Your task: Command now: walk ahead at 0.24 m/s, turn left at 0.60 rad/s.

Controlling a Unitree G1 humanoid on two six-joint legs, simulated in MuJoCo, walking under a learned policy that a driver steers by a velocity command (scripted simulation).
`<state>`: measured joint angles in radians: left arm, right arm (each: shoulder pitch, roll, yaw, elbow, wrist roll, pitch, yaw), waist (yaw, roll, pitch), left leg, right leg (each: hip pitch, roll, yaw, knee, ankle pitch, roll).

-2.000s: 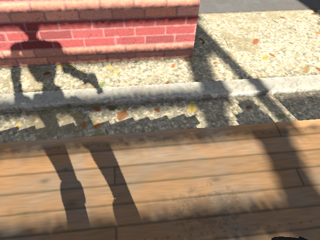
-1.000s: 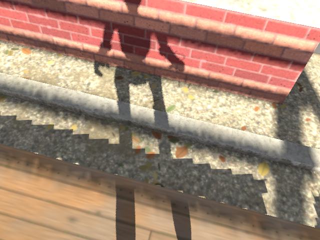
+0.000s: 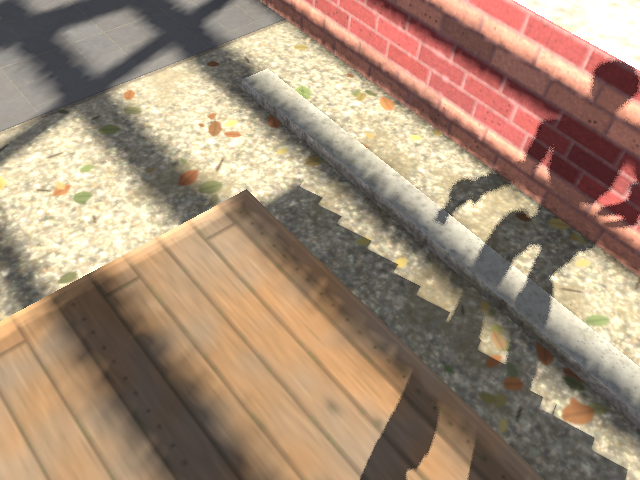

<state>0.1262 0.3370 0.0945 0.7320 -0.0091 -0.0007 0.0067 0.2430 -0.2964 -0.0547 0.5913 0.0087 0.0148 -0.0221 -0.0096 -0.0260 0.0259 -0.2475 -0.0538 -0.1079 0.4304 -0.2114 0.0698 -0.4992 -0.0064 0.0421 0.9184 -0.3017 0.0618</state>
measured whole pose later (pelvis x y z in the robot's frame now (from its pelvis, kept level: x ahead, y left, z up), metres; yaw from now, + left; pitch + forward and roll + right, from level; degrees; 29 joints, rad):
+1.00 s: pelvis +0.39 +0.11 +0.00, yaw +14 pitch +0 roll +1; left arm 0.12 0.29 0.05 0.71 0.00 -0.06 0.00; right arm 0.33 -0.26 -0.04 0.81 0.00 -0.08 0.01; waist -0.06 -0.05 0.04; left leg -0.07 -0.08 0.04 0.27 -0.20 0.07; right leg -0.64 -0.09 0.04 0.73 0.00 0.02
